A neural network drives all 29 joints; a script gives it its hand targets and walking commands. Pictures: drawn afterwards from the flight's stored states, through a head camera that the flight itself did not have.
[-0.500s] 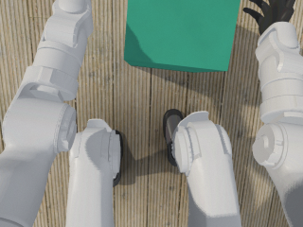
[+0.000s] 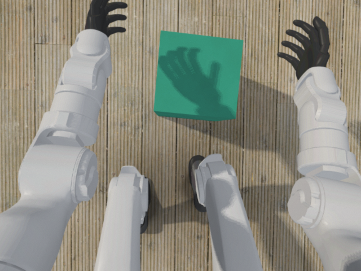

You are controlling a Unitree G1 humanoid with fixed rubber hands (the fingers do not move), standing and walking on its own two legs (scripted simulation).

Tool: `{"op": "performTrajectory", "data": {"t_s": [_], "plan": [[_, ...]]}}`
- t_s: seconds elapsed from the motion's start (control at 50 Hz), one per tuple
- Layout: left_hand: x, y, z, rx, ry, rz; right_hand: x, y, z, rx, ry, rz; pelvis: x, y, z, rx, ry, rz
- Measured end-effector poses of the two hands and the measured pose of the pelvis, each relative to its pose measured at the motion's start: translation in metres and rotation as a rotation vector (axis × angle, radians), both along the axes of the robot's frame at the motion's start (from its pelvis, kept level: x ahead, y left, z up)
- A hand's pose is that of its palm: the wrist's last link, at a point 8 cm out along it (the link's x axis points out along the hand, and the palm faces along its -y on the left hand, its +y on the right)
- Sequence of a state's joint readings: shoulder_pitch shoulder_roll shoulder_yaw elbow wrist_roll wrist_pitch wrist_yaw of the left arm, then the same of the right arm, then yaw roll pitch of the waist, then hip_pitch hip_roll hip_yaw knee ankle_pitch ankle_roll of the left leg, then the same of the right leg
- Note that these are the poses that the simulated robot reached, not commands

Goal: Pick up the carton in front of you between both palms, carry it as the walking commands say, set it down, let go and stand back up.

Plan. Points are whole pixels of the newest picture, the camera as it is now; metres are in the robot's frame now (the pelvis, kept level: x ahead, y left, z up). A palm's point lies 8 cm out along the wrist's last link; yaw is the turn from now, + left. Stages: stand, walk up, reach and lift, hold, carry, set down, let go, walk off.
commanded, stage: set down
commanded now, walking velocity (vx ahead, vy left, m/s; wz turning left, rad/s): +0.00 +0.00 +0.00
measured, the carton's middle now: (193, 84) +0.50 -0.11 -0.38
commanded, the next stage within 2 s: let go in 0.36 s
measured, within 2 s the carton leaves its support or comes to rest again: neither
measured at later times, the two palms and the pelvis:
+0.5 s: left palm out of the picture +0.54 +0.10 +0.04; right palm out of the picture +0.45 -0.29 +0.04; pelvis +0.03 -0.01 +0.13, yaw +0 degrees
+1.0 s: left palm out of the picture +0.38 +0.16 +0.14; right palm out of the picture +0.31 -0.27 +0.16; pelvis +0.09 -0.02 +0.24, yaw -2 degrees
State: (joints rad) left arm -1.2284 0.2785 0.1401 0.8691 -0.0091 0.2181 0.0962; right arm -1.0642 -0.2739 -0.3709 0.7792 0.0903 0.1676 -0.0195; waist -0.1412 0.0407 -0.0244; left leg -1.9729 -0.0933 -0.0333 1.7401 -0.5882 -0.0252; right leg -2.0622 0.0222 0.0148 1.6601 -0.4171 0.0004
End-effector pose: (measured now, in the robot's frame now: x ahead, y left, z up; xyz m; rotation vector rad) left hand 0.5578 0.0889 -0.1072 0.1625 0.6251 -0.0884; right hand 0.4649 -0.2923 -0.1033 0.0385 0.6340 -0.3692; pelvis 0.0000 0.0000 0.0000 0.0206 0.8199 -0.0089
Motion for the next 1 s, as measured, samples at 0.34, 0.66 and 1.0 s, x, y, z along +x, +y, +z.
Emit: {"op": "performTrajectory", "data": {"t_s": [0.34,0.66,1.0], "plan": [[-0.001,0.004,0.111,0.001,0.007,-0.007,-0.005,-0.004,0.107,0.013,-0.010,0.010,0.018,-0.001,0.096,0.008,-0.020,-0.011],[-0.081,0.030,0.172,0.089,0.077,0.099,-0.056,0.007,0.170,-0.053,0.128,0.217,0.047,-0.015,0.178,0.015,-0.143,-0.008],[-0.175,0.075,0.251,0.087,0.113,0.082,-0.156,0.020,0.261,-0.055,0.173,0.262,0.093,-0.019,0.241,-0.015,-0.459,-0.028]]}}
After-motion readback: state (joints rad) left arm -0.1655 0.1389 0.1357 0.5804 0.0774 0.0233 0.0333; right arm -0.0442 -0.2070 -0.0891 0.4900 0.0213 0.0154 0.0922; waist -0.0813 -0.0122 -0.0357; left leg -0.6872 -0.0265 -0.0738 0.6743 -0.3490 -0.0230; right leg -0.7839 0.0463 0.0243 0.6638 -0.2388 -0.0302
